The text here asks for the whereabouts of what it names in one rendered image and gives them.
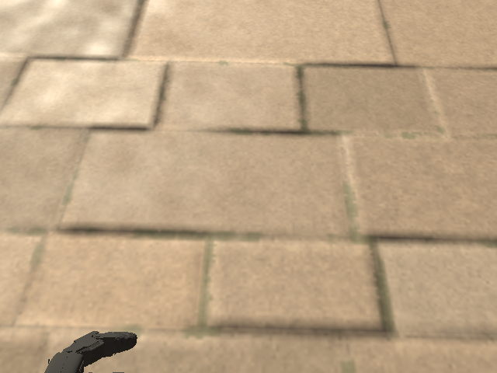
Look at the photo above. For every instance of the left robot hand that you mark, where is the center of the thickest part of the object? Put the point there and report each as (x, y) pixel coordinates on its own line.
(89, 349)

